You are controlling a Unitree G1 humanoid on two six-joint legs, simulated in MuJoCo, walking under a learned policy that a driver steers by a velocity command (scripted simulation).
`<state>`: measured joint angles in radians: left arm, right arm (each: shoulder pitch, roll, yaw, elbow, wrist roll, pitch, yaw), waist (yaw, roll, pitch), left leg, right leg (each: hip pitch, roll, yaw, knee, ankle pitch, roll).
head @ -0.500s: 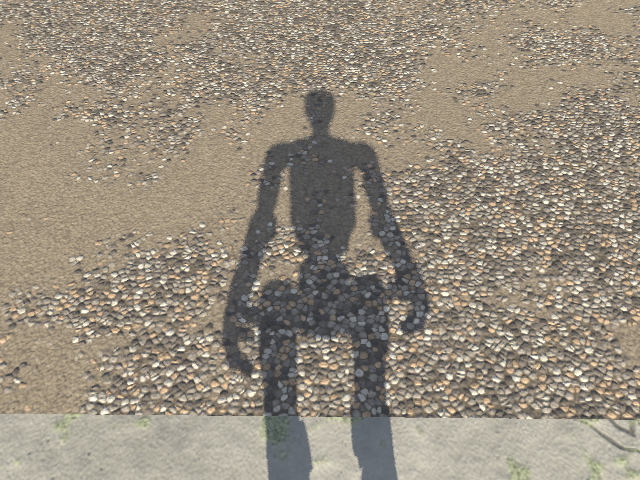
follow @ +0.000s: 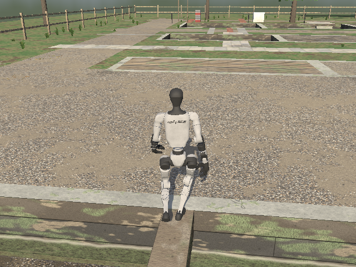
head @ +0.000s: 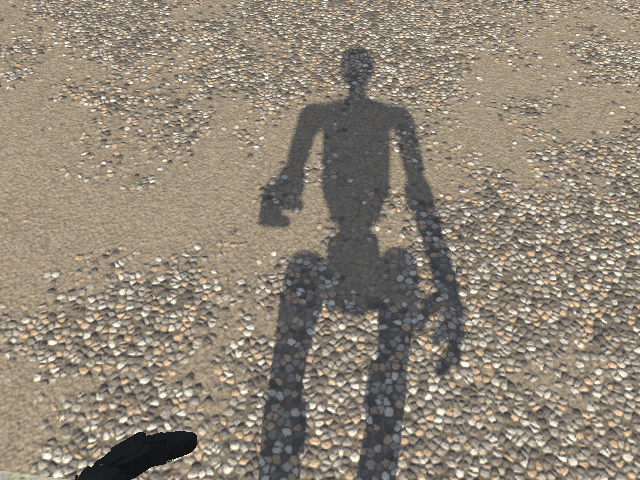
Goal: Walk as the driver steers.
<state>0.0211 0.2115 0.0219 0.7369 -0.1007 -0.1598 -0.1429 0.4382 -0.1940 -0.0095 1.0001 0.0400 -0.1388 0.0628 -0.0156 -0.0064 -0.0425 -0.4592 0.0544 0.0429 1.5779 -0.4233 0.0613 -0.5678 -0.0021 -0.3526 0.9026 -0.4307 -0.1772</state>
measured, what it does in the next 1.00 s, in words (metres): walks ahead: left foot, then right foot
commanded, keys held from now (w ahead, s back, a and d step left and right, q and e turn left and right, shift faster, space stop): w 1.00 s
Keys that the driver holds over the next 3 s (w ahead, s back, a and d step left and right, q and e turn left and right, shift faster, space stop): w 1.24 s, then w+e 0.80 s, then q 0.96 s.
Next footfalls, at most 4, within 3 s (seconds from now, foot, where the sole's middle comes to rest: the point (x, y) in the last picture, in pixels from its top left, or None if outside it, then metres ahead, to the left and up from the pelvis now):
0.42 left None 0.36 0.06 -0.72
1.00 right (352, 416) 0.61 -0.06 -0.72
1.42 left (235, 331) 0.82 0.19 -0.72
1.88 right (380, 281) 0.96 -0.15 -0.72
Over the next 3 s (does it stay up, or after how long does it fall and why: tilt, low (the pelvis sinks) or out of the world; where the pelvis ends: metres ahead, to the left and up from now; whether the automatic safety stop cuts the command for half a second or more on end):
stays up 1.10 -0.13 0.06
